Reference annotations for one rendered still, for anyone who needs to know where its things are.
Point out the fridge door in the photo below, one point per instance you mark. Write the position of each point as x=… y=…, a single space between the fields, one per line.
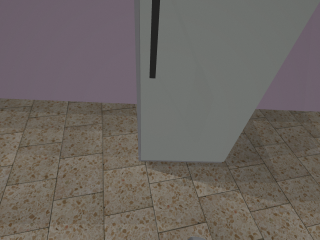
x=215 y=61

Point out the handle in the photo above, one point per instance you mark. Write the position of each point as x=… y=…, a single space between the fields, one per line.
x=154 y=37

